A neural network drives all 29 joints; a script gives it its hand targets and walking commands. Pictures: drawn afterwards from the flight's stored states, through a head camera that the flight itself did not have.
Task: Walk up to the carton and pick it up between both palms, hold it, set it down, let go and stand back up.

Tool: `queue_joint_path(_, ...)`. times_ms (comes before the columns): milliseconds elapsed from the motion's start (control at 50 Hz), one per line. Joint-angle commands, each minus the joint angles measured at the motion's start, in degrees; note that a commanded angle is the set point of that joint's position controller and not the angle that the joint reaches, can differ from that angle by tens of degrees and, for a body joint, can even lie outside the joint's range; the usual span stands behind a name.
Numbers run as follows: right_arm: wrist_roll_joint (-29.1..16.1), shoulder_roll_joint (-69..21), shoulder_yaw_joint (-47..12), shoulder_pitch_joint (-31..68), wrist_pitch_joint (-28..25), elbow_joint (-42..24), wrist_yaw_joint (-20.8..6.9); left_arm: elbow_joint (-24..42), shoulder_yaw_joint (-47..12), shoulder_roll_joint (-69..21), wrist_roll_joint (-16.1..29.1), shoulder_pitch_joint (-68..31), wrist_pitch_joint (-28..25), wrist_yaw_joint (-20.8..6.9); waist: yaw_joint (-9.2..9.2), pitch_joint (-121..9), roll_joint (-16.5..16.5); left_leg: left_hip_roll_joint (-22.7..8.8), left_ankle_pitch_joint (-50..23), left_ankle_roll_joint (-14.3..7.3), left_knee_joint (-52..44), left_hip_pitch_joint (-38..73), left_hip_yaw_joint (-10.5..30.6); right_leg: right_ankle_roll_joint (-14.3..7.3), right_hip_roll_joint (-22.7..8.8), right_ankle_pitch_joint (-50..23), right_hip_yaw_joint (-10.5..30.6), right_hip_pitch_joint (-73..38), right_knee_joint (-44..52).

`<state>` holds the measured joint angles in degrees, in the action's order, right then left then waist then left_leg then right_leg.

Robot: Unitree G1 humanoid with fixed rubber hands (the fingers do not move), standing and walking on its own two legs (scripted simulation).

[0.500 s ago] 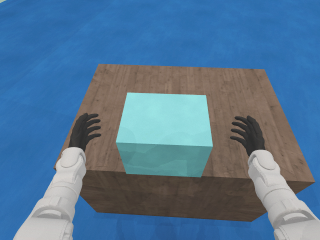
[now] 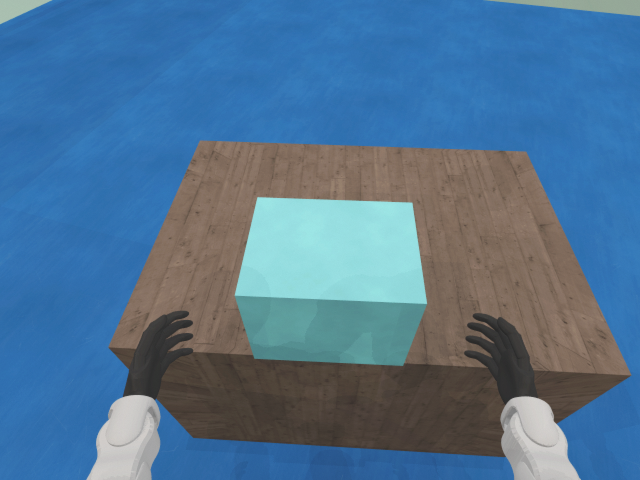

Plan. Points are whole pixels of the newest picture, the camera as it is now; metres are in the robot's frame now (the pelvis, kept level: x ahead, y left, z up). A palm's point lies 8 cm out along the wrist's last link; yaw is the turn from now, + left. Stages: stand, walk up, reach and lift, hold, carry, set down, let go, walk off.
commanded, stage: set down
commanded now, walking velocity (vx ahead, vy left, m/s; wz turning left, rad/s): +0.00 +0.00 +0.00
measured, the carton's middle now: (331, 282) +0.45 +0.00 -0.07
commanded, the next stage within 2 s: let go in 1.38 s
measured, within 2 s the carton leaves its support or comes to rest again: neither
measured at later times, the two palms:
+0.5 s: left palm (149, 432) +0.22 +0.24 -0.05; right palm (521, 440) +0.20 -0.23 -0.05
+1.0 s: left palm (150, 457) +0.19 +0.23 -0.06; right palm (520, 463) +0.18 -0.22 -0.06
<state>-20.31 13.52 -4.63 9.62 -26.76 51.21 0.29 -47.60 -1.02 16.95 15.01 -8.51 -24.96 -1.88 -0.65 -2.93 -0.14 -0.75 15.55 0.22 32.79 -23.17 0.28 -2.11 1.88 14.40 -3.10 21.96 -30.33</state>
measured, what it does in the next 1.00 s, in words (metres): stands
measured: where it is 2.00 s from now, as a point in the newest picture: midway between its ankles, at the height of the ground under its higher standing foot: outside the picture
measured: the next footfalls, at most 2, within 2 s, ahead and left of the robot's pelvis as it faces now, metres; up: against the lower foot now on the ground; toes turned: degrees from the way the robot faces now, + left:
none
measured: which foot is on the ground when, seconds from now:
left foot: down 0.00-1.00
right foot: down 0.00-1.00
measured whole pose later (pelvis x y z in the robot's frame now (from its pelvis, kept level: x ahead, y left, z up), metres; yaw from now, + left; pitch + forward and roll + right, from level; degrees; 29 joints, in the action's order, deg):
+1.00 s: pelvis +0.02 +0.00 +0.01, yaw -2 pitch -3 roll +0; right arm -7.1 10.0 -2.1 -7.1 -21.8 48.3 -0.4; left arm -39.1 -0.5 13.9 6.2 8.4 -10.7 0.1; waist 1.4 3.5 1.6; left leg -0.6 14.3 0.1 23.3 -5.6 -1.7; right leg -2.1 2.3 13.5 0.0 6.2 -23.2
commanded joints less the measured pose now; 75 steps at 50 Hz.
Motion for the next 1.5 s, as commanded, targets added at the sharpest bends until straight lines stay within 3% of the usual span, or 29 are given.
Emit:
queue_joint_path(0, 0.73, 7.36, 2.61, 6.45, -5.36, -7.46, -0.30, 8.77, 2.21, 7.66, 0.14, -6.66, -3.78, -0.21, -0.27, -15.64, -0.68, 1.60, -16.82, 2.38, -1.27, 10.53, 0.93, 1.44, -0.41, -10.87, 3.20, -6.75, 3.36)
queue_joint_path(240, 1.50, 5.70, 2.52, -1.56, -10.43, -7.19, -1.93, 9.97, 1.31, 6.83, -0.37, 0.62, -7.73, 1.12, 0.44, -10.00, -1.24, 1.44, -11.45, 2.45, -1.41, 8.61, 0.49, 0.81, -1.09, -6.86, 4.24, -7.05, 1.87)
queue_joint_path(360, 5.33, 5.51, 4.14, 0.08, -7.23, -7.94, -2.33, 8.88, -0.90, 7.08, 0.70, -2.60, -4.76, 2.57, 0.32, -7.51, -0.14, 0.55, -1.72, 0.86, -4.57, 7.79, 0.06, 0.46, -1.95, 0.91, 4.93, -6.45, 2.92)
queue_joint_path(560, 6.64, 4.33, 2.30, -6.33, -4.28, -5.00, -1.12, 8.19, 2.15, 5.37, -3.89, 5.63, 1.43, 1.51, 1.60, -5.81, 0.05, 1.21, -13.15, 1.55, -6.38, 14.17, -1.14, 0.63, -1.39, -11.41, 5.23, -13.47, 5.37)
queue_joint_path(740, 10.72, 3.21, 3.79, -8.54, -0.62, -8.37, -0.72, 12.80, 2.33, 4.37, -6.26, 7.46, 6.82, 1.76, 1.81, -1.54, 0.27, 0.36, -12.60, 0.77, -10.08, 17.27, -2.05, 0.02, -1.65, -10.19, 5.10, -14.56, 9.03)
queue_joint_path(980, 14.28, 2.20, 4.77, -12.89, 4.43, -9.82, -0.39, 17.27, 3.11, 3.19, -10.12, 12.45, 15.00, 2.11, 1.98, -0.74, -0.35, 0.39, -16.22, 0.97, -12.07, 20.74, -2.88, 0.15, -2.08, -13.76, 4.76, -16.70, 11.85)
queue_joint_path(1180, 17.72, 1.99, 6.51, -14.76, 9.33, -12.36, -0.64, 21.40, 3.21, 1.24, -13.10, 15.06, 22.90, 2.48, 2.08, 1.42, -0.48, 0.11, -18.26, 1.27, -13.24, 22.44, -3.30, 0.01, -1.10, -10.69, 3.16, -15.28, 14.16)
queue_joint_path(1340, 19.69, 1.96, 7.39, -15.79, 12.37, -13.44, -1.08, 23.23, 3.19, 0.83, -14.38, 15.79, 27.20, 2.98, 1.81, 1.57, -1.00, -0.09, -18.16, 1.36, -13.36, 22.33, -3.56, 0.14, -1.06, -10.10, 2.58, -15.32, 14.24)
queue_joint_path(1480, 21.81, 2.93, 9.75, -14.38, 12.46, -13.29, -1.82, 25.94, 1.55, 1.00, -13.93, 13.20, 29.02, 4.16, 0.52, 0.62, -0.71, -1.16, -13.88, 1.09, -13.00, 21.31, -3.77, 0.13, -0.95, -9.71, 2.13, -13.79, 12.53)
